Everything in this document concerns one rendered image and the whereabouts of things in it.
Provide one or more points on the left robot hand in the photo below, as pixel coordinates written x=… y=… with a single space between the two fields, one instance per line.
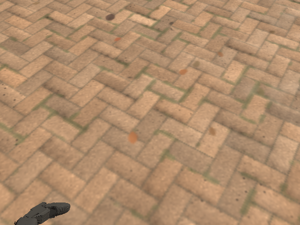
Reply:
x=42 y=212

